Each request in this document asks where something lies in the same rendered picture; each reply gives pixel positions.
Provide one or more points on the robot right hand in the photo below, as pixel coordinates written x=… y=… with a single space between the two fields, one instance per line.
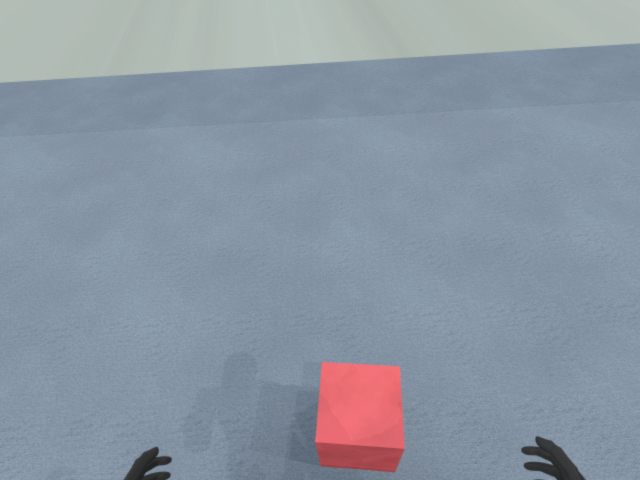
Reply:
x=562 y=468

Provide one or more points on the robot left hand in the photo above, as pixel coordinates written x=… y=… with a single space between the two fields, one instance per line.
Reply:
x=146 y=462

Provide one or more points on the carton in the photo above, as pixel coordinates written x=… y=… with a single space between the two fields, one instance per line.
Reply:
x=360 y=417

